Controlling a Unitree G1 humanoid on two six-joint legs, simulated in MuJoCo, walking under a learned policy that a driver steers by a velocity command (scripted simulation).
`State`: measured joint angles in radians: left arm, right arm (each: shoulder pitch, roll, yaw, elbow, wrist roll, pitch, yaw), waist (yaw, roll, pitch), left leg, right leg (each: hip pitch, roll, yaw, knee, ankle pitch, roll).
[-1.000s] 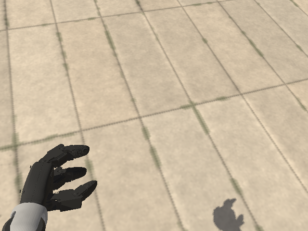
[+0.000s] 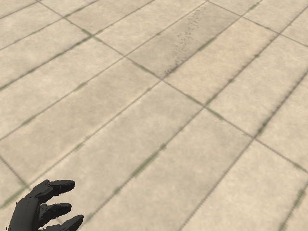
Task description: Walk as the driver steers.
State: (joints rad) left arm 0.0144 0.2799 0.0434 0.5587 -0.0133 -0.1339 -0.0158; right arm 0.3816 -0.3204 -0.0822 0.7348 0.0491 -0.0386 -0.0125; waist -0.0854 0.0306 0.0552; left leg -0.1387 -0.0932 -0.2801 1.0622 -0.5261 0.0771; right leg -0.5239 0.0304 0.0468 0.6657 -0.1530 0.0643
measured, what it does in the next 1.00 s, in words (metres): walks ahead, turning left: left foot, then right foot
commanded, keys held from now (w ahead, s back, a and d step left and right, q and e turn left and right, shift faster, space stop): w+q+shift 0.54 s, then w+shift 0.46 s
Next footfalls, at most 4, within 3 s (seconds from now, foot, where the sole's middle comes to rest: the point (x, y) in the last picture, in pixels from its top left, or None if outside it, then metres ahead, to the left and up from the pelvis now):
0.44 left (109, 220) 0.51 0.15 -0.74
0.88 right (90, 128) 0.98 0.26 -0.74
1.34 left None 1.13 0.75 -0.74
1.78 right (19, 52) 1.60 0.73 -0.74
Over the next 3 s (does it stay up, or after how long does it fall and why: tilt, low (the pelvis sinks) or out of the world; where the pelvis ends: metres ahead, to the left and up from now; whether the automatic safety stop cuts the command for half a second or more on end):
stays up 1.91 0.84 0.03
